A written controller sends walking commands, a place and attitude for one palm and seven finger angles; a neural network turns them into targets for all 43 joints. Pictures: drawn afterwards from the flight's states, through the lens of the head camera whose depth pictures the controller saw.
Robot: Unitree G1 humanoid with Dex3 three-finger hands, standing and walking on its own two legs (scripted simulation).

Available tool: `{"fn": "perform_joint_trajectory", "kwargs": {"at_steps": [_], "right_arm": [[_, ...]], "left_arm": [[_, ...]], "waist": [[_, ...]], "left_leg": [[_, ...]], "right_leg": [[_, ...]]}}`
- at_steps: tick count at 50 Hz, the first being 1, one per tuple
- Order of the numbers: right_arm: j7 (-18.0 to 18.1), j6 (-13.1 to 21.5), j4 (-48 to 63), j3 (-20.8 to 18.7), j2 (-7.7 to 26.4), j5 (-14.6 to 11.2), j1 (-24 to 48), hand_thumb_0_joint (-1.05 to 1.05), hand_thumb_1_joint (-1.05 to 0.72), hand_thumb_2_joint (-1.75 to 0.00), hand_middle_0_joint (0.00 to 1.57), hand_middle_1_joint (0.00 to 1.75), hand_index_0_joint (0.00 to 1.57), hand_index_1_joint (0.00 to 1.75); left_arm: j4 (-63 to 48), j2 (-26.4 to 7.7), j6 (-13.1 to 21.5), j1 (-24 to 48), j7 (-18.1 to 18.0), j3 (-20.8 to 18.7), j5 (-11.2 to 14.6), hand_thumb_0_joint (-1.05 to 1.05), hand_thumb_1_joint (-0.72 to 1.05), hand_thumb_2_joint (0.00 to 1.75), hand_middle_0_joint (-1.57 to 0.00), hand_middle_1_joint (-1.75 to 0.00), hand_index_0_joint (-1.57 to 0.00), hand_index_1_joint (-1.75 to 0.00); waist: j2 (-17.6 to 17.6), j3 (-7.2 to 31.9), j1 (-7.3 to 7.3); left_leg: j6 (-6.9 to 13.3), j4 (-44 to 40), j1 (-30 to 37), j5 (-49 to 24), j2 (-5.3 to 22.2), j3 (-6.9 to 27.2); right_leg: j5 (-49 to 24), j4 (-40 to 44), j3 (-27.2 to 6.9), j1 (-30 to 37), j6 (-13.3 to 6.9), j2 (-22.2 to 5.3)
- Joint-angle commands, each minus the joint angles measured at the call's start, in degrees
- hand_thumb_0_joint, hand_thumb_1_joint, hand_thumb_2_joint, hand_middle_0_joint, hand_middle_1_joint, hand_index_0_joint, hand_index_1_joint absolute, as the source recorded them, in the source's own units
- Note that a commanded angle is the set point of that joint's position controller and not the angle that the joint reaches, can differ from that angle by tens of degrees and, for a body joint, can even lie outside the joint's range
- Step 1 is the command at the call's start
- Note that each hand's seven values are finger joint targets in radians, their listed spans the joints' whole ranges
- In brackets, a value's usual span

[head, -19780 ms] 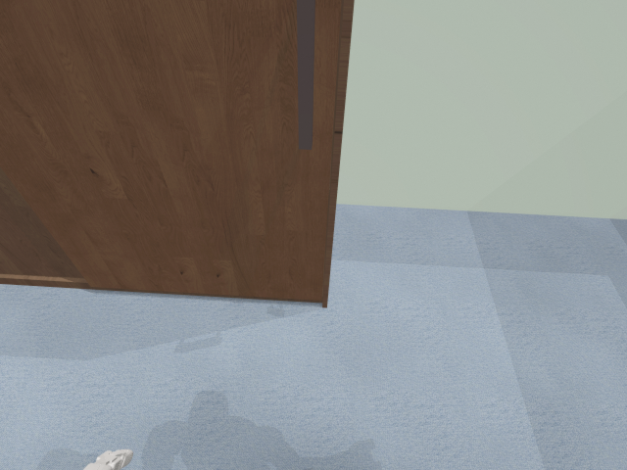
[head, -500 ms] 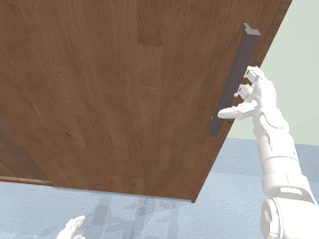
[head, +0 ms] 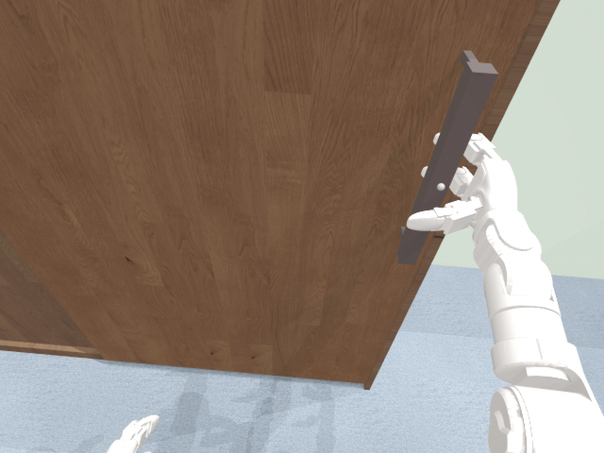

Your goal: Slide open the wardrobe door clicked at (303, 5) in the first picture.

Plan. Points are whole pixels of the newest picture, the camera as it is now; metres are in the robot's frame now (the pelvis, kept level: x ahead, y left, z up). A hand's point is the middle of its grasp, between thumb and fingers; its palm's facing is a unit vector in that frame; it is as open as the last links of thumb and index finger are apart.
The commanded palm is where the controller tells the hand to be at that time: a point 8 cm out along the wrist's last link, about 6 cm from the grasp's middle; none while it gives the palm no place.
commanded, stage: slide the fingers in behind the handle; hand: right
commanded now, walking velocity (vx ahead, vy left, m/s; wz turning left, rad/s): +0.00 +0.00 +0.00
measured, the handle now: (432, 173) +0.47 -0.14 +0.16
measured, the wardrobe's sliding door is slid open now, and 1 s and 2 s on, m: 0.00 0.00 0.00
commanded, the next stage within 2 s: grip the handle and tug to test in 0.76 s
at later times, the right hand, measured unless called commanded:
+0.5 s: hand (435, 186) +0.41 -0.13 +0.19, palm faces +0.00 +1.00 +0.01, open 14.0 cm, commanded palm +0.39 -0.18 +0.18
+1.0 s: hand (432, 184) +0.42 -0.13 +0.18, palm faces +0.00 +1.00 +0.01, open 13.7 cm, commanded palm +0.40 -0.18 +0.18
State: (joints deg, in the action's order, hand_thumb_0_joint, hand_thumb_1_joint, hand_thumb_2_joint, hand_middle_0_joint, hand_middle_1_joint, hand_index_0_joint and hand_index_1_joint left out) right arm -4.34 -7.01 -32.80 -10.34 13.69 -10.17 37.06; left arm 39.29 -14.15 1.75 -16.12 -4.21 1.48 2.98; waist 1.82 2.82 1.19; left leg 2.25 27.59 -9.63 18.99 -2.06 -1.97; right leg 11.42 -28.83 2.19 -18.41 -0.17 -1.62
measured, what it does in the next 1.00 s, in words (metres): stands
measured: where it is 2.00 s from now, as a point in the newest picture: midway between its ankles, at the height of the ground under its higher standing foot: outside the picture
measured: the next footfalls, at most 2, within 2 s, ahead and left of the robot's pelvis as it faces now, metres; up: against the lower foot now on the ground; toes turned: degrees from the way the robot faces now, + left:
none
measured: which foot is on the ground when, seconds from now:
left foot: down 0.00-1.00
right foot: down 0.00-1.00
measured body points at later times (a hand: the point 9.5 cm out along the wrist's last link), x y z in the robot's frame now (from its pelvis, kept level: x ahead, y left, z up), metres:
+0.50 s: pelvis -0.01 +0.00 +0.00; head -0.02 +0.01 +0.45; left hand +0.13 +0.24 -0.11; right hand +0.40 -0.18 +0.19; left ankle -0.05 +0.09 -0.74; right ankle +0.04 -0.12 -0.74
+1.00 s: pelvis +0.00 +0.00 +0.00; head -0.01 +0.00 +0.45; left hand +0.11 +0.24 -0.11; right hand +0.41 -0.18 +0.18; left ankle -0.05 +0.09 -0.74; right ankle +0.04 -0.12 -0.74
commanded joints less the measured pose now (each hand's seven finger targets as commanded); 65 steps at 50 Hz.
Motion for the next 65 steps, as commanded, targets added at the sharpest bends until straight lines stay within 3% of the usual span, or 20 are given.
{"fn": "perform_joint_trajectory", "kwargs": {"at_steps": [1, 4, 7, 8, 11, 21, 23, 27, 29, 31, 36, 39, 41, 43, 49, 56, 58, 61, 63, 65], "right_arm": [[0.3, 4.1, 16.2, -1.6, 9.1, -0.7, 27.3, 0.0, 0.5, -0.3, 0.3, 1.2, 0.3, 1.2], [0.5, 3.1, 16.1, 0.4, 6.5, -0.7, 27.4, 0.0, 0.5, -0.3, 0.3, 1.2, 0.3, 1.2], [1.3, 2.2, 15.2, -1.7, 8.9, -0.8, 27.2, 0.0, 0.5, -0.3, 0.3, 1.2, 0.3, 1.2], [1.4, 2.1, 16.0, -0.3, 7.1, -0.6, 27.7, 0.0, 0.5, -0.3, 0.3, 1.2, 0.3, 1.2], [1.9, 2.0, 13.6, -1.1, 8.0, -0.7, 27.4, 0.0, 0.5, -0.3, 0.3, 1.2, 0.3, 1.2], [2.1, 4.0, 12.7, -2.1, 9.4, -0.1, 28.4, 0.0, 0.5, -0.3, 0.3, 1.2, 0.3, 1.2], [1.5, 3.8, 13.7, 0.6, 6.1, -0.3, 28.0, 0.0, 0.5, -0.3, 0.3, 1.2, 0.3, 1.2], [1.5, 3.4, 13.3, 0.4, 6.4, -0.6, 27.4, 0.0, 0.5, -0.3, 0.3, 1.2, 0.3, 1.2], [1.7, 3.1, 13.6, 3.3, 3.2, -0.4, 29.9, 0.0, 0.5, -0.3, 0.3, 1.2, 0.3, 1.2], [2.5, 2.9, 11.3, 2.0, 4.7, -0.3, 30.1, 0.0, 0.5, -0.3, 0.3, 1.2, 0.3, 1.2], [3.4, 3.9, 10.9, -0.3, 7.0, -0.1, 31.4, 0.0, 0.5, -0.3, 0.3, 1.2, 0.3, 1.2], [3.1, 4.5, 11.1, 1.1, 5.5, 0.2, 32.0, 0.0, 0.5, -0.3, 0.3, 1.2, 0.3, 1.2], [3.2, 4.6, 9.1, -1.3, 8.0, 0.0, 30.3, 0.0, 0.5, -0.3, 0.3, 1.2, 0.3, 1.2], [3.1, 4.7, 10.2, -1.7, 8.7, 0.2, 31.6, 0.0, 0.5, -0.3, 0.3, 1.2, 0.3, 1.2], [2.4, 4.8, 10.9, 0.1, 6.6, 0.0, 30.6, 0.0, 0.22, -0.42, 0.33, 1.24, 0.33, 1.24], [2.3, 4.2, 12.7, -2.1, 8.7, 0.0, 26.9, 0.0, -0.11, -0.56, 0.36, 1.29, 0.36, 1.29], [2.0, 3.9, 14.3, 0.9, 5.9, 0.2, 29.3, 0.0, -0.2, -0.6, 0.38, 1.3, 0.38, 1.3], [2.3, 3.6, 14.5, -1.9, 8.4, -0.3, 26.9, 0.0, -0.34, -0.66, 0.39, 1.32, 0.39, 1.32], [2.1, 3.3, 15.9, 1.6, 4.9, -0.2, 29.5, 0.0, -0.43, -0.7, 0.4, 1.33, 0.4, 1.33], [2.4, 2.7, 14.2, -0.4, 6.6, -0.2, 28.2, 0.0, -0.53, -0.74, 0.41, 1.35, 0.41, 1.35]], "left_arm": [[-8.1, -6.9, 2.8, 4.6, -0.4, -2.6, 0.0, 0.0, 0.9, 0.9, -0.2, -0.3, -0.2, -0.3], [-8.0, -6.6, 2.9, 5.3, -0.2, -2.5, 0.2, 0.0, 0.9, 0.9, -0.2, -0.3, -0.2, -0.3], [-7.7, -6.9, 2.4, 5.7, -0.5, -2.4, 0.1, 0.0, 0.9, 0.9, -0.2, -0.3, -0.2, -0.3], [-7.9, -6.6, 2.4, 6.0, -0.4, -2.3, 0.1, 0.0, 0.9, 0.9, -0.2, -0.3, -0.2, -0.3], [-7.6, -6.8, 2.1, 5.8, -0.6, -2.2, -0.1, 0.0, 0.9, 0.9, -0.2, -0.3, -0.2, -0.3], [-8.0, -6.6, 1.9, 5.6, -0.5, -2.2, -0.3, 0.0, 0.9, 0.9, -0.2, -0.3, -0.2, -0.3], [-8.3, -6.1, 2.0, 6.1, -0.3, -2.1, -0.1, 0.0, 0.9, 0.9, -0.2, -0.3, -0.2, -0.3], [-8.0, -6.5, 2.1, 6.0, -0.3, -2.3, 0.1, 0.0, 0.9, 0.9, -0.2, -0.3, -0.2, -0.3], [-7.8, -6.2, 2.3, 6.0, -0.2, -2.3, 0.2, 0.0, 0.9, 0.9, -0.2, -0.3, -0.2, -0.3], [-7.2, -6.7, 2.3, 5.3, -0.3, -2.4, 0.0, 0.0, 0.9, 0.9, -0.2, -0.3, -0.2, -0.3], [-6.8, -6.8, 2.5, 4.8, -0.4, -2.4, -0.4, 0.0, 0.9, 0.9, -0.2, -0.3, -0.2, -0.3], [-6.9, -6.3, 2.5, 5.0, -0.2, -2.3, -0.3, 0.0, 0.9, 0.9, -0.2, -0.3, -0.2, -0.3], [-6.7, -6.9, 2.4, 4.3, -0.3, -2.4, -0.5, 0.0, 0.9, 0.9, -0.2, -0.3, -0.2, -0.3], [-6.9, -6.7, 2.3, 4.5, -0.3, -2.4, -0.5, 0.0, 0.9, 0.9, -0.2, -0.3, -0.2, -0.3], [-7.1, -6.5, 2.4, 4.4, -0.2, -2.5, -0.2, 0.0, 0.9, 0.9, -0.2, -0.3, -0.2, -0.3], [-7.5, -6.9, 2.2, 4.3, -0.2, -2.7, -0.3, 0.0, 0.9, 0.9, -0.2, -0.3, -0.2, -0.3], [-7.5, -6.3, 2.2, 5.1, -0.1, -2.5, -0.1, 0.0, 0.9, 0.9, -0.2, -0.3, -0.2, -0.3], [-7.6, -6.9, 2.2, 4.8, -0.2, -2.8, -0.3, 0.0, 0.9, 0.9, -0.2, -0.3, -0.2, -0.3], [-7.7, -6.3, 2.2, 5.7, -0.2, -2.4, -0.1, 0.0, 0.9, 0.9, -0.2, -0.3, -0.2, -0.3], [-7.4, -6.6, 2.1, 5.4, -0.3, -2.5, -0.3, 0.0, 0.9, 0.9, -0.2, -0.3, -0.2, -0.3]], "waist": [[-2.6, 17.4, -0.33], [-1.8, 15.4, 0.03], [-3.5, 14.6, -0.24], [-2.4, 15.0, -0.29], [-4.8, 13.2, -0.03], [-3.4, 16.7, -0.55], [-2.0, 16.2, -0.25], [-3.5, 14.2, -0.13], [-2.5, 13.7, 0.76], [-4.3, 12.4, 0.95], [-4.4, 15.1, 0.31], [-2.3, 15.3, 0.3], [-5.4, 15.0, 0.16], [-4.0, 15.8, -0.1], [-3.1, 15.3, 0.37], [-4.3, 16.6, -0.56], [-1.3, 15.7, 0.23], [-3.8, 16.9, -0.69], [-1.9, 15.8, 0.34], [-3.8, 15.1, 0.0]], "left_leg": [[-1.6, -3.6, -1.6, -26.1, 0.4, 1.2], [-1.5, -4.1, -3.7, -24.0, 0.2, 1.1], [-1.7, -4.6, -3.4, -22.3, 0.4, 1.2], [-1.6, -4.5, -3.4, -22.5, 0.5, 1.3], [-1.8, -5.0, -3.7, -20.6, 0.4, 1.3], [-1.7, -4.4, -1.9, -21.9, 0.7, 1.6], [-1.6, -4.3, -2.3, -23.6, 0.7, 1.6], [-1.5, -4.7, -3.5, -21.3, 0.3, 1.1], [-1.5, -4.9, -5.3, -19.5, 0.2, 1.0], [-1.7, -5.6, -6.2, -17.0, 0.0, 0.9], [-1.5, -5.3, -4.7, -17.3, 0.1, 1.1], [-1.3, -4.8, -4.8, -18.5, 0.2, 1.2], [-1.5, -5.2, -4.0, -18.2, 0.1, 1.1], [-1.5, -4.8, -3.1, -20.2, 0.4, 1.4], [-1.4, -4.7, -4.0, -21.1, 0.0, 1.1], [-1.4, -4.5, -1.9, -23.7, 0.0, 1.1], [-1.3, -4.6, -3.3, -22.5, 0.1, 1.1], [-1.2, -4.7, -2.1, -23.2, -0.1, 0.8], [-1.2, -4.7, -3.5, -22.4, 0.0, 0.9], [-1.3, -5.0, -3.7, -21.8, -0.1, 0.9]], "right_leg": [[-14.1, 0.5, -1.2, 15.6, -2.9, 1.6], [-12.7, 0.7, -1.4, 15.8, -2.8, 1.6], [-11.2, 1.3, -1.5, 14.7, -2.9, 1.6], [-11.4, 1.2, -1.4, 15.1, -2.9, 1.7], [-9.7, 1.4, -1.5, 13.7, -3.0, 1.6], [-10.6, 1.3, -1.5, 14.3, -2.9, 1.7], [-11.6, 1.1, -1.2, 14.8, -2.9, 1.8], [-10.5, 1.3, -1.7, 14.6, -2.8, 1.5], [-9.5, 1.3, -1.8, 15.4, -2.7, 1.5], [-8.0, 1.5, -2.1, 14.7, -2.9, 1.4], [-8.7, 1.7, -2.3, 14.9, -2.8, 1.4], [-9.5, 1.6, -2.0, 15.2, -2.7, 1.5], [-8.9, 1.6, -1.9, 14.2, -2.9, 1.4], [-9.8, 1.6, -1.6, 13.8, -2.9, 1.5], [-11.0, 1.2, -1.5, 15.1, -2.8, 1.3], [-13.4, 1.1, -1.3, 15.2, -2.9, 1.3], [-12.6, 1.2, -1.4, 15.8, -2.7, 1.3], [-13.7, 1.1, -1.6, 16.2, -2.8, 1.2], [-12.9, 1.3, -1.7, 16.6, -2.7, 1.3], [-12.2, 1.4, -1.7, 15.9, -2.7, 1.2]]}}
